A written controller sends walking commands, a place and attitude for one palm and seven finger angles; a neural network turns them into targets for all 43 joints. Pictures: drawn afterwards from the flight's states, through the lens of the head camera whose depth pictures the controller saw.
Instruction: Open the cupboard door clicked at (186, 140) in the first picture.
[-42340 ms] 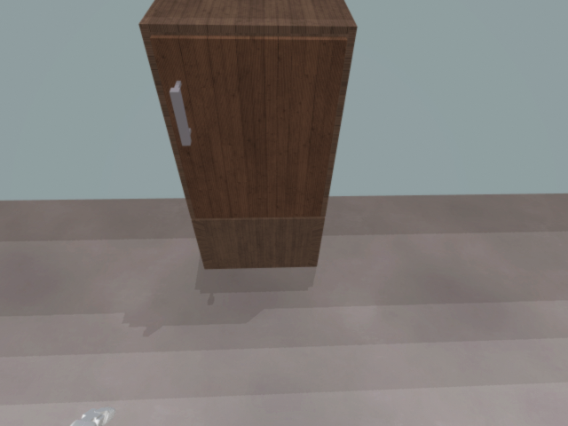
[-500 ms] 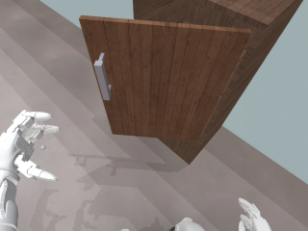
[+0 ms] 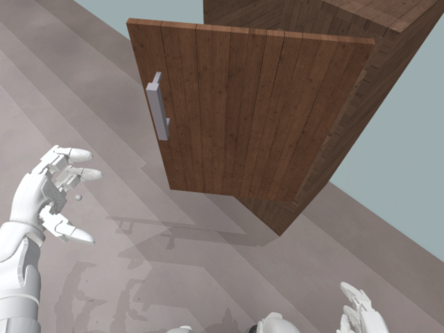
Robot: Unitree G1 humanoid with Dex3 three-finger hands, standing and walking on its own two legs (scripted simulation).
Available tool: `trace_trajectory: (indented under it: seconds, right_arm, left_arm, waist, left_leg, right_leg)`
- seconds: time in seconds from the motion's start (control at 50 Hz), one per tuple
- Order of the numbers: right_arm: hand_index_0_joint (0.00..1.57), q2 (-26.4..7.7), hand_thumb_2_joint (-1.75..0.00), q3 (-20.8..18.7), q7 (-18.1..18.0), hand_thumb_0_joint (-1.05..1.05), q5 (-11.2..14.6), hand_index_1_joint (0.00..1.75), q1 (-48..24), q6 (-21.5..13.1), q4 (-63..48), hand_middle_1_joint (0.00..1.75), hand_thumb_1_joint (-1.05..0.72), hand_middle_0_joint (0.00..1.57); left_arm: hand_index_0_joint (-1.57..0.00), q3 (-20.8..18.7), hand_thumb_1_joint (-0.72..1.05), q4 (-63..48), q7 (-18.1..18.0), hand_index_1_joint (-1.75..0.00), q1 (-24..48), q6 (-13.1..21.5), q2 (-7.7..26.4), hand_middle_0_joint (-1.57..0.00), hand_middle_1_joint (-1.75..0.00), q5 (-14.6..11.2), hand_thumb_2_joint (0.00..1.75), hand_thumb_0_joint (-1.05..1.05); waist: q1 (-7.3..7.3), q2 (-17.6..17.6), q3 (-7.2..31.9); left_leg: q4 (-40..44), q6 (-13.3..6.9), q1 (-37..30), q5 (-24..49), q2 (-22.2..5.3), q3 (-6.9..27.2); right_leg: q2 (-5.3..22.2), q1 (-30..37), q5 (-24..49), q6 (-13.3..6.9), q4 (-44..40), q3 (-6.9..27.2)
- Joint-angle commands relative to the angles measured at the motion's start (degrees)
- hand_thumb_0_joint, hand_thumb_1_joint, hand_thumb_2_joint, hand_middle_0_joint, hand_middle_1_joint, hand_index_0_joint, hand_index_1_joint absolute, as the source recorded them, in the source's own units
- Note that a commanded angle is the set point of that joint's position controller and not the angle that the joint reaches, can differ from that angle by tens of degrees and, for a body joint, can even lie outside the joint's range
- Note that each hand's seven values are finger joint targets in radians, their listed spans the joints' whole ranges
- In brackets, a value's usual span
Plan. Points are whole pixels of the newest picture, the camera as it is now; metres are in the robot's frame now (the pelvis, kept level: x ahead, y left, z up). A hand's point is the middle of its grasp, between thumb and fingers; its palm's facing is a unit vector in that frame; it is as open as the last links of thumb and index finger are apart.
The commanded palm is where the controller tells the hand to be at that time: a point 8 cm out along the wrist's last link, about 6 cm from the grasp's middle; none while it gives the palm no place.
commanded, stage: move the hooked fingers beside the handle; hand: left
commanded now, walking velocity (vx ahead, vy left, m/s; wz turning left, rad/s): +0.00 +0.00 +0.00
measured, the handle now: (161, 107) +0.55 +0.17 +0.05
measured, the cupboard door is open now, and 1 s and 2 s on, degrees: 39 39 39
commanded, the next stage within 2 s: none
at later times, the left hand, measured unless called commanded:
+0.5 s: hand (100, 160) +0.39 +0.25 +0.06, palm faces -0.05 -1.00 -0.03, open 14.0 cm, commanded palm +0.37 +0.30 +0.06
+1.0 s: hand (118, 134) +0.46 +0.24 +0.05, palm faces -0.08 -1.00 -0.01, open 14.0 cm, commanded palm +0.45 +0.29 +0.06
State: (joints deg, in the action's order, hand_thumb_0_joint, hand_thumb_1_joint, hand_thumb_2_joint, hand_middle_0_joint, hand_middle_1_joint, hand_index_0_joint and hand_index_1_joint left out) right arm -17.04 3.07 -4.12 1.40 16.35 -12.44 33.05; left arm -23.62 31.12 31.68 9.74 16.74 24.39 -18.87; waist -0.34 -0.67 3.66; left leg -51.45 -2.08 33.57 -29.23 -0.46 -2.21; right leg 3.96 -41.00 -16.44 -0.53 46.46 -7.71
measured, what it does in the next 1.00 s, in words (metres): stands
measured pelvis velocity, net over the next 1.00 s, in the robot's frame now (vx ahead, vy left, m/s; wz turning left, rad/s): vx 0.00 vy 0.00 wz -0.04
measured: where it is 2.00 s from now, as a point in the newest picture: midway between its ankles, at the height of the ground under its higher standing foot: outside the picture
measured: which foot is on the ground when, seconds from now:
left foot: down 0.00-1.00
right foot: down 0.00-1.00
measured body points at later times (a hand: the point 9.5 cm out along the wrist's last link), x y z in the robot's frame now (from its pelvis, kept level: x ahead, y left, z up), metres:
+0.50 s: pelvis +0.00 -0.01 -0.01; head +0.10 +0.00 +0.43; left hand +0.39 +0.31 +0.06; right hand +0.08 -0.29 -0.10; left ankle -0.04 +0.09 -0.69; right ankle +0.06 -0.13 -0.69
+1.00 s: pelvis +0.00 +0.00 -0.01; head +0.13 +0.02 +0.42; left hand +0.46 +0.29 +0.06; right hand +0.03 -0.28 -0.12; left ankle -0.04 +0.09 -0.69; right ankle +0.06 -0.13 -0.69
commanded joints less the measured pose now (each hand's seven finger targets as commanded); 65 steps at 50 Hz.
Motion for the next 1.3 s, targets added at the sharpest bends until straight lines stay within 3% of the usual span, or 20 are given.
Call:
trace_trajectory:
  seconds: [0.0, 0.08, 0.18, 0.28, 0.38, 0.44, 0.52, 0.64, 0.7, 0.74, 0.76, 0.78, 0.86, 0.9, 0.98, 1.0, 1.08, 1.14, 1.22, 1.28]
  right_arm:
    - [0.2, -8.7, -0.9, -4.0, -1.0, 0.0, 0.0, 0.3, 2.3, -2.2, -5.7, 0.3, -0.9, 0.2]
    - [0.2, -8.6, -0.9, -3.9, -0.6, 0.0, -0.1, 0.3, 3.0, -1.2, -5.9, 0.3, -0.9, 0.2]
    - [0.2, -8.9, -0.9, -4.0, -0.1, 0.0, -0.1, 0.3, 3.7, 0.3, -6.6, 0.3, -0.9, 0.2]
    - [0.2, -9.5, -0.9, -4.0, -0.2, 0.0, 0.0, 0.3, 5.2, 1.7, -5.5, 0.3, -0.9, 0.2]
    - [0.2, -9.4, -0.9, -4.2, -0.4, 0.0, -0.1, 0.3, 6.6, 2.7, -4.6, 0.3, -0.9, 0.2]
    - [0.2, -9.6, -0.9, -4.4, -0.4, 0.0, -0.1, 0.3, 7.7, 3.3, -4.0, 0.3, -0.9, 0.2]
    - [0.2, -9.8, -0.9, -4.3, 0.0, 0.0, 0.0, 0.3, 8.4, 4.6, -4.2, 0.3, -0.9, 0.2]
    - [0.2, -10.4, -0.9, -4.1, 0.6, 0.0, -0.2, 0.3, 9.6, 6.9, -4.8, 0.3, -0.9, 0.2]
    - [0.2, -10.2, -0.9, -4.1, 0.9, 0.0, -0.4, 0.3, 10.2, 7.9, -5.1, 0.3, -0.9, 0.2]
    - [0.2, -10.0, -0.9, -4.2, 1.0, 0.0, -0.6, 0.3, 10.7, 8.4, -5.1, 0.3, -0.9, 0.2]
    - [0.2, -10.2, -0.9, -4.4, 1.0, 0.0, -0.6, 0.3, 11.4, 8.8, -4.7, 0.3, -0.9, 0.2]
    - [0.2, -10.1, -0.9, -4.4, 1.0, 0.0, -0.6, 0.3, 11.3, 9.0, -4.5, 0.3, -0.9, 0.2]
    - [0.2, -10.5, -0.9, -4.3, 0.8, 0.0, -0.7, 0.3, 12.4, 10.0, -3.3, 0.3, -0.9, 0.2]
    - [0.2, -10.6, -0.9, -4.3, 0.7, 0.0, -0.7, 0.3, 12.9, 10.6, -2.8, 0.3, -0.9, 0.2]
    - [0.2, -10.5, -0.9, -4.1, 0.9, 0.0, -1.2, 0.3, 13.7, 11.4, -2.1, 0.3, -0.9, 0.2]
    - [0.2, -10.9, -0.9, -4.1, 0.9, 0.0, -1.4, 0.3, 14.5, 11.7, -2.1, 0.3, -0.9, 0.2]
    - [0.2, -10.7, -0.9, -4.0, 1.3, 0.0, -1.8, 0.3, 15.3, 12.7, -2.5, 0.3, -0.9, 0.2]
    - [0.2, -10.6, -0.9, -3.9, 1.6, 0.0, -1.8, 0.3, 15.9, 13.7, -3.2, 0.3, -0.9, 0.2]
    - [0.2, -11.1, -0.9, -3.7, 1.9, 0.0, -1.9, 0.3, 16.3, 15.1, -3.2, 0.3, -0.9, 0.2]
    - [0.2, -11.1, -0.9, -3.6, 1.7, 0.0, -2.0, 0.3, 17.1, 15.7, -3.3, 0.3, -0.9, 0.2]
  left_arm:
    - [-0.3, -5.4, -0.5, -11.2, -1.2, -1.2, 19.2, 4.4, 16.8, -0.3, -1.2, -0.4, 0.3, 0.0]
    - [-0.3, -8.2, -0.5, -7.4, -2.2, -1.2, 18.1, 4.5, 19.1, -0.3, -1.2, 0.0, 0.3, 0.0]
    - [-0.3, -7.9, -0.5, -3.4, -1.5, -1.2, 18.9, 3.6, 18.9, -0.3, -1.2, 0.4, 0.3, 0.0]
    - [-0.3, -8.3, -0.5, 1.9, -0.6, -1.2, 26.3, 4.7, 20.8, -0.3, -1.2, 0.4, 0.3, 0.0]
    - [-0.3, -7.7, -0.5, 2.5, 0.4, -1.2, 33.7, 6.9, 23.0, -0.3, -1.2, 1.7, 0.3, 0.0]
    - [-0.3, -6.4, -0.5, 4.3, 0.6, -1.2, 37.0, 7.0, 22.6, -0.3, -1.2, 2.1, 0.3, 0.0]
    - [-0.3, -6.9, -0.5, 9.0, -0.1, -1.2, 36.0, 5.8, 22.7, -0.3, -1.2, 2.7, 0.3, 0.0]
    - [-0.3, -9.5, -0.5, 13.8, -1.9, -1.2, 41.2, 5.9, 27.4, -0.3, -1.2, 4.3, 0.3, 0.0]
    - [-0.3, -10.1, -0.5, 13.7, -2.2, -1.2, 42.9, 7.2, 28.9, -0.3, -1.2, 5.4, 0.3, 0.0]
    - [-0.3, -8.2, -0.5, 13.7, -1.8, -1.2, 45.9, 8.0, 27.0, -0.3, -1.2, 5.4, 0.3, 0.0]
    - [-0.3, -9.4, -0.5, 14.1, -1.6, -1.2, 45.7, 8.2, 28.6, -0.3, -1.2, 5.8, 0.3, 0.0]
    - [-0.3, -7.4, -0.5, 14.0, -1.3, -1.2, 47.4, 8.3, 26.5, -0.3, -1.2, 5.7, 0.3, 0.0]
    - [-0.3, -5.8, -0.5, 17.3, -0.6, -1.2, 51.6, 7.6, 25.5, -0.3, -1.2, 5.9, 0.3, 0.0]
    - [-0.3, -5.6, -0.5, 19.7, -1.1, -1.2, 52.6, 7.0, 25.7, -0.3, -1.2, 6.5, 0.3, 0.0]
    - [-0.3, -4.1, -0.5, 20.4, -2.9, -1.2, 58.0, 7.3, 25.5, -0.3, -1.2, 8.0, 0.3, 0.0]
    - [-0.3, -6.1, -0.5, 20.1, -3.7, -1.2, 58.3, 7.6, 28.0, -0.3, -1.2, 8.3, 0.3, 0.0]
    - [-0.3, -8.2, -0.5, 19.9, -5.0, -1.2, 59.7, 8.4, 30.8, -0.3, -1.2, 9.1, 0.3, 0.0]
    - [-0.3, -8.0, -0.5, 21.9, -5.4, -1.2, 57.5, 7.9, 30.2, -0.3, -1.2, 9.6, 0.3, 0.0]
    - [-0.3, -7.4, -0.5, 25.4, -5.6, -1.2, 59.0, 6.3, 30.5, -0.3, -1.2, 10.6, 0.3, 0.0]
    - [-0.3, -7.5, -0.5, 25.0, -5.5, -1.2, 62.3, 6.7, 31.6, -0.3, -1.2, 11.0, 0.3, 0.0]
  waist:
    - [-1.61, -4.9, 17.9]
    - [-0.87, -3.8, 18.6]
    - [-0.92, -4.3, 19.4]
    - [-3.08, -0.5, 17.7]
    - [-3.32, -6.6, 22.4]
    - [-4.23, -5.6, 22.5]
    - [-3.69, -4.2, 23.0]
    - [-3.99, -1.9, 21.6]
    - [-3.87, -4.4, 24.3]
    - [-4.93, -5.2, 25.0]
    - [-4.54, -5.4, 26.3]
    - [-5.52, -6.0, 26.4]
    - [-6.59, -7.1, 25.5]
    - [-7.29, -5.3, 24.2]
    - [-8.19, -8.9, 24.1]
    - [-7.89, -6.9, 25.8]
    - [-7.47, -10.1, 31.3]
    - [-7.5, -8.6, 29.5]
    - [-8.96, -5.8, 26.1]
    - [-9.31, -7.6, 27.6]
  left_leg:
    - [9.5, 3.3, -1.2, 23.7, 0.4, 4.5]
    - [9.3, 3.4, 0.8, 25.8, 0.3, 4.0]
    - [9.3, 2.6, 3.2, 24.4, 0.4, 2.8]
    - [8.4, 1.6, 6.7, 18.9, 0.5, 2.2]
    - [7.4, 1.6, 4.3, 21.0, 0.6, 2.2]
    - [6.8, 1.6, 3.4, 23.1, 0.2, 2.9]
    - [7.2, 1.6, 5.2, 22.9, 0.3, 2.8]
    - [6.4, 1.3, 8.9, 21.2, 0.2, 2.4]
    - [5.9, 1.2, 8.6, 22.2, 0.2, 2.0]
    - [5.3, 1.2, 7.1, 24.2, 0.0, 2.3]
    - [5.1, 1.3, 6.3, 25.5, -0.2, 2.4]
    - [5.0, 1.4, 5.1, 26.2, -0.3, 2.7]
    - [4.9, 1.6, 4.0, 25.9, -0.6, 3.3]
    - [4.7, 1.5, 5.0, 25.5, -0.6, 3.7]
    - [4.1, 2.4, 3.3, 26.1, -0.8, 4.5]
    - [3.8, 2.4, 3.7, 27.3, -0.9, 4.9]
    - [2.5, 2.9, 2.3, 33.0, -0.9, 4.8]
    - [2.4, 2.7, 3.5, 34.7, -1.1, 4.8]
    - [2.7, 1.7, 7.2, 29.0, -1.1, 4.1]
    - [2.5, 1.9, 6.4, 29.8, -1.1, 4.4]
  right_leg:
    - [-3.2, 15.9, 8.9, -1.3, -2.4, 4.4]
    - [-3.1, 18.0, 11.6, -1.2, -2.0, 4.8]
    - [-3.0, 19.5, 12.9, -1.2, -2.2, 5.7]
    - [-3.2, 18.8, 10.6, -0.9, -3.0, 7.0]
    - [-3.3, 18.1, 11.9, -1.2, -1.8, 7.5]
    - [-3.7, 16.3, 13.0, -1.3, -1.2, 6.8]
    - [-3.5, 16.7, 13.3, -1.0, -1.2, 6.6]
    - [-3.8, 17.1, 13.6, -1.2, -0.4, 7.1]
    - [-3.8, 17.7, 14.9, -1.1, 0.0, 7.7]
    - [-4.2, 16.4, 15.9, -1.3, 0.7, 7.3]
    - [-4.3, 16.4, 16.2, -1.2, 0.7, 7.3]
    - [-4.3, 15.1, 16.2, -1.0, 0.6, 7.0]
    - [-4.5, 11.6, 13.7, -1.0, 0.4, 6.4]
    - [-4.4, 10.5, 13.3, -0.9, 0.4, 6.1]
    - [-4.5, 6.3, 10.9, -1.0, 0.9, 5.4]
    - [-4.6, 7.5, 11.9, -1.1, 1.3, 5.5]
    - [-4.6, 9.5, 16.4, -1.2, 2.6, 5.8]
    - [-4.9, 9.6, 17.5, -1.3, 2.7, 5.5]
    - [-4.9, 9.2, 16.2, -0.8, 1.7, 5.8]
    - [-5.1, 9.0, 16.6, -1.0, 2.0, 5.9]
